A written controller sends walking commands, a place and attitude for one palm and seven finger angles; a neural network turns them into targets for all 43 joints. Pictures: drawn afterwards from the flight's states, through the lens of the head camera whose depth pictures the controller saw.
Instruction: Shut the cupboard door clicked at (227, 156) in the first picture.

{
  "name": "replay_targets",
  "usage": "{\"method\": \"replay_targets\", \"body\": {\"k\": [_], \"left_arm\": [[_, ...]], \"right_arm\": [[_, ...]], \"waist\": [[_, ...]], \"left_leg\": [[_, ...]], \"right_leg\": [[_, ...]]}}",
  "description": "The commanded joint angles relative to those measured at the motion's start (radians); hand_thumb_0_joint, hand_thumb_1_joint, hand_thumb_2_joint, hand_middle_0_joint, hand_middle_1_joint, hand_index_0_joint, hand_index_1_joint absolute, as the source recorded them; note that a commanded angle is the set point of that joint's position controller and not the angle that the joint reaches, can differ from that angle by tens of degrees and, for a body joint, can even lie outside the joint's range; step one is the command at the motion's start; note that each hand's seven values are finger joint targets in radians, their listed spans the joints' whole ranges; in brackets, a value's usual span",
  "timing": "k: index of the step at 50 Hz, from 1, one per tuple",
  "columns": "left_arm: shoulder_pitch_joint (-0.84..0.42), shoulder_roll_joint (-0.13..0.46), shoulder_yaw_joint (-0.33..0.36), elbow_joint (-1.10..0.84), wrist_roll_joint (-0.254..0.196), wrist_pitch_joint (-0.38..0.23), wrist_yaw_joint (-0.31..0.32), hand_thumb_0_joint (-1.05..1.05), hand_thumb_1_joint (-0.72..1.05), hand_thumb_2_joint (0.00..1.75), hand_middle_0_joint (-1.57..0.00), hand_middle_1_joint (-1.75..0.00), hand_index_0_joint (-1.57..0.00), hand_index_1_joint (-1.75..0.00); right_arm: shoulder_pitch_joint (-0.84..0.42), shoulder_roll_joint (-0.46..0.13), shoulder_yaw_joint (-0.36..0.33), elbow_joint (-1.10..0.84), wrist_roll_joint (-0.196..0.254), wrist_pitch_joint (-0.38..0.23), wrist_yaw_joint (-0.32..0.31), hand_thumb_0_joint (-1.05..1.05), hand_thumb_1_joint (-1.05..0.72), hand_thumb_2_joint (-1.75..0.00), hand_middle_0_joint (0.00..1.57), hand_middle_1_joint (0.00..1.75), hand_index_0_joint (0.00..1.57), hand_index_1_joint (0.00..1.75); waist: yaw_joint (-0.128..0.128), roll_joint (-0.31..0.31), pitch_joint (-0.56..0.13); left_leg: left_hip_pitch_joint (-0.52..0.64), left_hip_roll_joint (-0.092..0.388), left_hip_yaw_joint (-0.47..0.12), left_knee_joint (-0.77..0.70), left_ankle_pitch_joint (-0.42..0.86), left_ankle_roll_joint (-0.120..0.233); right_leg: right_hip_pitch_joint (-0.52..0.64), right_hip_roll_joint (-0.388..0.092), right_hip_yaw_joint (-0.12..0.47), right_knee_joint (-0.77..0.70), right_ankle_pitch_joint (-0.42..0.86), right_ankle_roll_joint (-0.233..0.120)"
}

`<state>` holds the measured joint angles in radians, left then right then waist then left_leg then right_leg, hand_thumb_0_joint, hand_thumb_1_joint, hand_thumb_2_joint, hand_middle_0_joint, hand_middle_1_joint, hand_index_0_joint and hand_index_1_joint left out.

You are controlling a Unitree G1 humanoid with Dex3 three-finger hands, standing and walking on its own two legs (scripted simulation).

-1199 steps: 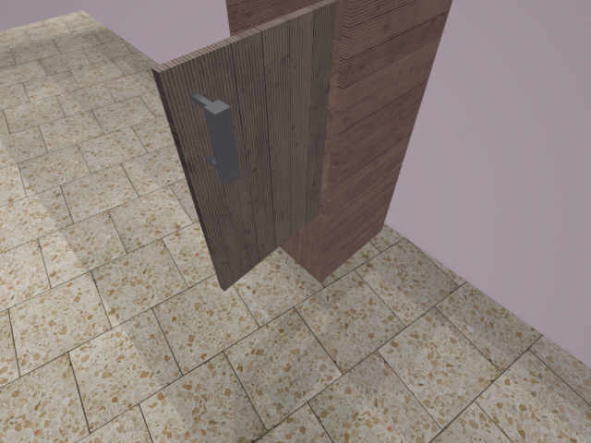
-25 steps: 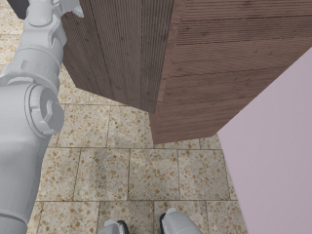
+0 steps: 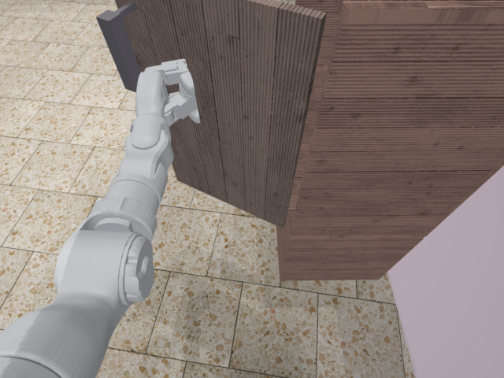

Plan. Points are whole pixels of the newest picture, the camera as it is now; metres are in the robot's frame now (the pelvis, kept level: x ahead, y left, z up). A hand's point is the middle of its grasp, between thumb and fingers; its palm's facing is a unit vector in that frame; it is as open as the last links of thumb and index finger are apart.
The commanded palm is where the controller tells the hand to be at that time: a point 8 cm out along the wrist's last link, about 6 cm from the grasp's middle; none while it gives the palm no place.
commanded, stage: pull the fist back off the door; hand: left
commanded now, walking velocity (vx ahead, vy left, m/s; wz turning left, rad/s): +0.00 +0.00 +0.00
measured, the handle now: (132, 48) +0.66 +0.16 +0.15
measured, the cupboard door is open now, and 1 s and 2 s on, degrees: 62 62 62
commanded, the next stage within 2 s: draw the hand back to the body in 0.04 s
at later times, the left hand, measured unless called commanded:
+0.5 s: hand (151, 143) +0.42 +0.11 +0.15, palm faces -0.01 -1.00 -0.02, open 3.1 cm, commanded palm +0.38 +0.16 +0.17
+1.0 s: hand (35, 259) +0.26 +0.20 +0.17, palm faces +0.25 -0.94 -0.23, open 3.6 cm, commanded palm +0.21 +0.25 +0.18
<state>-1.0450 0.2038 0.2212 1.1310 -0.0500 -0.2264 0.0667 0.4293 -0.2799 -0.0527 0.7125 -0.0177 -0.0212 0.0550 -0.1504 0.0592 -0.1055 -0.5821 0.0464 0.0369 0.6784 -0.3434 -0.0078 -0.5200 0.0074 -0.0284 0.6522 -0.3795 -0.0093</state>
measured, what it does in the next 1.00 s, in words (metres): stands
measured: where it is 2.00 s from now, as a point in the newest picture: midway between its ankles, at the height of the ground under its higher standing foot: outside the picture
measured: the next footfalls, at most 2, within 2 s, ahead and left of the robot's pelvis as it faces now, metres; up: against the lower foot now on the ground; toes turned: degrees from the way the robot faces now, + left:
none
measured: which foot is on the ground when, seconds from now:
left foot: down 0.00-1.00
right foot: down 0.00-1.00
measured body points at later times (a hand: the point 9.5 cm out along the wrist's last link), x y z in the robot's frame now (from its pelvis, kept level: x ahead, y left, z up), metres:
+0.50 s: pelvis -0.01 -0.01 +0.01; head +0.01 -0.03 +0.46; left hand +0.42 +0.16 +0.15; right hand +0.01 -0.27 -0.13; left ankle -0.02 +0.12 -0.72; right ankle -0.05 -0.11 -0.72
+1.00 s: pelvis -0.02 +0.00 +0.02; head -0.05 -0.02 +0.47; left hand +0.24 +0.25 +0.18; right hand +0.19 -0.20 -0.05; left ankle -0.02 +0.12 -0.72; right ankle -0.05 -0.11 -0.72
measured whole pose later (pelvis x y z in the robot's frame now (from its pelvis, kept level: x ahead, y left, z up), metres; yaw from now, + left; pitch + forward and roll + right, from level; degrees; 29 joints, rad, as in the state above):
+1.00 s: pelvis -0.02 +0.00 +0.02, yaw +1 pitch -4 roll +0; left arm 0.02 0.27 0.12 -0.03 -0.08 -0.05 0.06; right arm 0.14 -0.22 0.04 0.59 0.03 0.00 -0.06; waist 0.04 0.06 0.00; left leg -0.13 0.01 0.03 0.40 -0.21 0.00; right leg -0.07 -0.02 -0.04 0.39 -0.26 0.00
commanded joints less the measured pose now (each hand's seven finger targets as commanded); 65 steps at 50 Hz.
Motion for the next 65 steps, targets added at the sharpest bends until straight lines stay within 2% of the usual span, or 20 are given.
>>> {"method": "replay_targets", "body": {"k": [1,8,11,13,15,16,17,22,27,33,34,36,40,42,45,47,50,52,56,65], "left_arm": [[-0.563,0.131,-0.022,-0.231,-0.010,-0.055,0.006,0.00,0.90,0.90,-1.30,-1.50,-1.30,-1.50],[-0.634,0.167,-0.009,-0.121,0.001,-0.060,0.016,0.00,0.90,0.90,-1.30,-1.50,-1.30,-1.50],[-0.447,0.268,0.095,-0.132,-0.009,-0.073,-0.008,0.00,0.90,0.90,-1.30,-1.50,-1.30,-1.50],[-0.337,0.289,0.112,-0.198,-0.010,-0.088,-0.038,0.00,0.90,0.90,-1.30,-1.50,-1.30,-1.50],[-0.238,0.250,0.080,-0.307,-0.021,-0.087,-0.070,0.00,0.90,0.90,-1.30,-1.50,-1.30,-1.50],[-0.151,0.252,0.084,-0.316,-0.034,-0.073,-0.083,0.00,0.90,0.90,-1.30,-1.50,-1.30,-1.50],[-0.140,0.242,0.074,-0.372,-0.050,-0.059,-0.098,0.00,0.90,0.90,-1.30,-1.50,-1.30,-1.50],[-0.119,0.190,0.003,-0.690,-0.117,-0.001,-0.137,0.00,0.90,0.90,-1.30,-1.50,-1.30,-1.50],[0.068,0.188,-0.011,-0.873,-0.136,0.039,-0.153,0.00,0.90,0.90,-1.30,-1.50,-1.30,-1.50],[0.300,0.178,-0.015,-0.964,-0.169,0.168,-0.195,0.00,0.90,0.90,-1.16,-1.35,-1.16,-1.35],[0.326,0.185,-0.080,-1.095,-0.087,0.107,-0.123,0.00,0.90,0.90,-1.13,-1.32,-1.13,-1.32],[0.493,0.175,-0.078,-1.078,-0.067,0.100,-0.066,0.00,0.90,0.90,-1.08,-1.26,-1.08,-1.26],[0.557,0.180,-0.075,-1.231,-0.045,0.093,-0.028,0.00,0.90,0.90,-0.97,-1.14,-0.97,-1.14],[0.600,0.220,-0.039,-1.294,-0.035,0.092,-0.015,0.00,0.90,0.90,-0.92,-1.08,-0.92,-1.08],[0.680,0.216,-0.031,-1.391,-0.032,0.096,0.000,0.00,0.90,0.90,-0.83,-0.99,-0.83,-0.99],[0.741,0.223,-0.025,-1.424,-0.030,0.098,0.004,0.00,0.90,0.90,-0.78,-0.93,-0.78,-0.93],[0.839,0.220,-0.010,-1.490,-0.028,0.101,0.012,0.00,0.90,0.90,-0.69,-0.84,-0.69,-0.84],[0.933,0.251,0.035,-1.498,-0.029,0.104,0.016,0.00,0.90,0.90,-0.64,-0.78,-0.64,-0.78],[1.103,0.272,0.088,-1.551,-0.034,0.102,0.020,0.00,0.90,0.90,-0.53,-0.66,-0.53,-0.66],[1.378,0.341,0.237,-1.683,-0.037,0.082,0.042,0.00,0.90,0.90,-0.28,-0.39,-0.28,-0.39]], "right_arm": [[0.150,-0.125,-0.035,-0.039,0.012,-0.019,-0.023,0.00,-0.90,-0.90,0.20,0.30,0.20,0.30],[0.106,-0.123,-0.017,-0.030,0.013,-0.033,-0.036,0.00,-0.90,-0.90,0.20,0.30,0.20,0.30],[0.096,-0.129,-0.015,-0.072,0.013,-0.032,-0.036,0.00,-0.90,-0.90,0.20,0.30,0.20,0.30],[0.071,-0.120,-0.012,-0.107,0.021,-0.029,-0.038,0.00,-0.90,-0.90,0.20,0.30,0.20,0.30],[0.047,-0.115,-0.014,-0.143,0.031,-0.024,-0.037,0.00,-0.90,-0.90,0.20,0.30,0.20,0.30],[0.043,-0.119,-0.017,-0.151,0.036,-0.017,-0.041,0.00,-0.90,-0.90,0.20,0.30,0.20,0.30],[0.019,-0.119,-0.015,-0.161,0.049,-0.014,-0.044,0.00,-0.90,-0.90,0.20,0.30,0.20,0.30],[-0.073,-0.106,-0.014,-0.179,0.074,-0.030,-0.074,0.00,-0.90,-0.90,0.20,0.30,0.20,0.30],[-0.148,-0.093,-0.002,-0.179,0.077,-0.060,-0.095,0.00,-0.90,-0.90,0.20,0.30,0.20,0.30],[-0.269,-0.089,0.024,-0.219,0.093,-0.066,-0.111,0.00,-0.90,-0.90,0.20,0.30,0.20,0.30],[-0.294,-0.053,0.035,-0.246,0.080,-0.064,-0.119,0.00,-0.90,-0.90,0.20,0.30,0.20,0.30],[-0.307,-0.061,0.038,-0.233,0.071,-0.043,-0.126,0.00,-0.90,-0.90,0.20,0.30,0.20,0.30],[-0.341,-0.047,0.049,-0.246,0.064,-0.025,-0.127,0.00,-0.90,-0.90,0.20,0.30,0.20,0.30],[-0.349,-0.049,0.053,-0.250,0.059,-0.022,-0.128,0.00,-0.90,-0.90,0.20,0.30,0.20,0.30],[-0.360,-0.039,0.055,-0.254,0.049,-0.022,-0.126,0.00,-0.90,-0.90,0.20,0.30,0.20,0.30],[-0.371,-0.041,0.061,-0.258,0.047,-0.022,-0.127,0.00,-0.90,-0.90,0.20,0.30,0.20,0.30],[-0.378,-0.038,0.059,-0.260,0.041,-0.027,-0.126,0.00,-0.90,-0.90,0.20,0.30,0.20,0.30],[-0.378,-0.041,0.062,-0.260,0.037,-0.027,-0.125,0.00,-0.90,-0.90,0.20,0.30,0.20,0.30],[-0.387,-0.043,0.053,-0.262,0.035,-0.028,-0.125,0.00,-0.90,-0.90,0.20,0.30,0.20,0.30],[-0.378,-0.037,0.036,-0.259,0.034,-0.058,-0.129,0.00,-0.90,-0.90,0.20,0.30,0.20,0.30]], "waist": [[-0.045,-0.090,-0.359],[-0.065,-0.099,-0.304],[0.015,-0.094,-0.406],[0.059,-0.089,-0.446],[0.078,-0.105,-0.448],[0.083,-0.161,-0.422],[0.083,-0.159,-0.383],[0.085,-0.075,-0.323],[0.119,-0.047,-0.285],[0.157,-0.086,-0.143],[0.137,-0.118,-0.051],[0.147,-0.133,-0.025],[0.147,-0.043,-0.037],[0.155,-0.032,-0.060],[0.158,0.013,-0.065],[0.162,-0.011,-0.044],[0.168,0.021,-0.032],[0.180,-0.023,-0.023],[0.191,-0.039,0.004],[0.210,-0.002,0.017]], "left_leg": [[0.334,-0.051,-0.012,-0.009,0.446,0.037],[0.277,-0.056,-0.021,-0.019,0.319,0.037],[0.266,-0.064,-0.007,-0.028,0.347,0.038],[0.268,-0.065,0.006,-0.035,0.384,0.039],[0.284,-0.066,0.019,-0.046,0.411,0.043],[0.270,-0.064,0.020,-0.056,0.405,0.046],[0.269,-0.063,0.028,-0.072,0.384,0.047],[0.379,-0.060,0.029,-0.109,0.325,0.056],[0.443,-0.059,0.018,-0.144,0.329,0.055],[0.435,-0.059,0.010,-0.197,0.252,0.051],[0.445,-0.062,0.012,-0.238,0.236,0.047],[0.456,-0.052,0.006,-0.264,0.204,0.046],[0.529,-0.045,0.004,-0.301,0.229,0.038],[0.557,-0.045,0.001,-0.313,0.253,0.037],[0.583,-0.044,-0.003,-0.321,0.285,0.030],[0.583,-0.045,-0.006,-0.331,0.276,0.033],[0.587,-0.044,-0.012,-0.331,0.303,0.026],[0.573,-0.046,-0.015,-0.335,0.307,0.028],[0.550,-0.041,-0.016,-0.332,0.321,0.025],[0.524,-0.041,-0.005,-0.311,0.352,0.027]], "right_leg": [[0.104,0.043,-0.012,-0.052,0.608,0.010],[0.057,0.030,0.006,-0.060,0.503,0.013],[0.175,0.024,0.012,-0.042,0.548,0.005],[0.242,0.023,0.014,-0.032,0.607,0.003],[0.288,0.027,0.011,-0.040,0.664,0.004],[0.314,0.027,0.006,-0.051,0.675,0.007],[0.313,0.026,0.010,-0.068,0.685,0.012],[0.295,0.029,0.010,-0.133,0.572,0.013],[0.305,0.029,-0.005,-0.152,0.515,0.006],[0.295,0.017,-0.016,-0.192,0.393,0.004],[0.252,0.005,0.011,-0.254,0.341,0.015],[0.281,0.002,0.009,-0.276,0.270,0.013],[0.326,0.003,0.003,-0.298,0.276,0.004],[0.349,0.007,0.002,-0.311,0.296,0.003],[0.381,0.007,-0.006,-0.312,0.323,-0.002],[0.379,0.009,-0.006,-0.331,0.308,0.001],[0.397,0.010,-0.013,-0.324,0.328,-0.004],[0.408,0.008,-0.018,-0.328,0.334,0.000],[0.420,0.006,-0.021,-0.327,0.338,0.002],[0.421,-0.004,-0.025,-0.313,0.357,0.009]]}}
